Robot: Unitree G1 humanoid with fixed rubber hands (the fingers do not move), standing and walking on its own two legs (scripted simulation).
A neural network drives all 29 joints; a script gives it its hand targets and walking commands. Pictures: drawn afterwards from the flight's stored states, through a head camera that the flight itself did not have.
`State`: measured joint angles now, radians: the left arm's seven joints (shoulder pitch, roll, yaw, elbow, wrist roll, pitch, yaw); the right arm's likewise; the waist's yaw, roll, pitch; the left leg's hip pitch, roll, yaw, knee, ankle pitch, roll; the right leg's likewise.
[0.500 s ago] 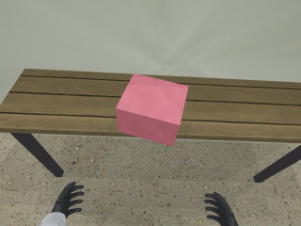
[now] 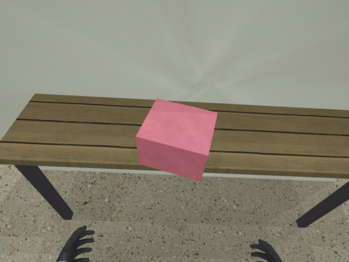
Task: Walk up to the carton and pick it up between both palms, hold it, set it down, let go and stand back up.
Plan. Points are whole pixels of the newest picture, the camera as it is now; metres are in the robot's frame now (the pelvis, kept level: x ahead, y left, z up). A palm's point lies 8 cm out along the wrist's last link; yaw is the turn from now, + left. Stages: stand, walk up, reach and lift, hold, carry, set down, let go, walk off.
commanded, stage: stand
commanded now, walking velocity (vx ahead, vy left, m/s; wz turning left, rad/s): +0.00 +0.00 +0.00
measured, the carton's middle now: (177, 138) +0.50 +0.00 -0.06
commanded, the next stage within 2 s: none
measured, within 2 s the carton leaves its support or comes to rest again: neither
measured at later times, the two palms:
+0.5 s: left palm out of the picture +0.10 +0.25 -0.11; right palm out of the picture +0.10 -0.27 -0.10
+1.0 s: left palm out of the picture +0.05 +0.26 -0.12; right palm out of the picture +0.06 -0.27 -0.11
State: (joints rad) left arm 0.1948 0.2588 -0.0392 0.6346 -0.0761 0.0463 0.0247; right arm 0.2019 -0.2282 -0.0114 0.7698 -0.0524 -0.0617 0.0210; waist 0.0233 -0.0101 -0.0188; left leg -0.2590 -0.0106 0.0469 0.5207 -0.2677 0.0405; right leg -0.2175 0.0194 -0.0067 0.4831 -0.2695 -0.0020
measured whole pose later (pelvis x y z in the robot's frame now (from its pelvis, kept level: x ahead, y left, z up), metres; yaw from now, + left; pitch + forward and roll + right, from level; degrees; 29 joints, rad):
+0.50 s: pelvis +0.00 +0.00 +0.00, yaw +0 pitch +0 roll -1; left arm 0.21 0.26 -0.04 0.87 -0.08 -0.01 0.01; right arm 0.24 -0.30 -0.01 0.85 -0.03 -0.05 0.01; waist 0.02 0.02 -0.07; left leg -0.26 -0.01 0.05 0.52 -0.27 0.04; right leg -0.22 0.02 -0.01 0.48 -0.27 0.00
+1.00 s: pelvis -0.02 +0.00 +0.00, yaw +0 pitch -2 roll -1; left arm 0.21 0.26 -0.04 0.96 -0.08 -0.02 0.01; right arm 0.24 -0.30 -0.01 0.92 -0.03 -0.04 0.01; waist 0.02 0.03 -0.03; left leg -0.26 -0.01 0.05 0.52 -0.23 0.04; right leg -0.22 0.02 -0.01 0.48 -0.24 0.00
